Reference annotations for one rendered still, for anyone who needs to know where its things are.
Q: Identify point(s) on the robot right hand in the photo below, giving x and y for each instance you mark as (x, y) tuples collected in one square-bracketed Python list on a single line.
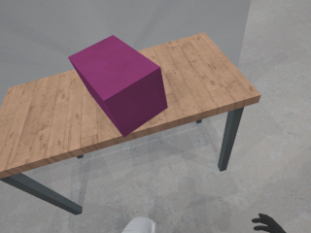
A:
[(272, 225)]

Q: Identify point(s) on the robot left thigh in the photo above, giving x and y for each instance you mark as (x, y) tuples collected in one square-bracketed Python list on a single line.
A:
[(140, 224)]

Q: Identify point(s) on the table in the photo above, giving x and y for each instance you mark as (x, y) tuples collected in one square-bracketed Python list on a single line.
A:
[(55, 118)]

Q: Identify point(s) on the carton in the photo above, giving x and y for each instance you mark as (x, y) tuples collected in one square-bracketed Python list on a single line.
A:
[(126, 85)]

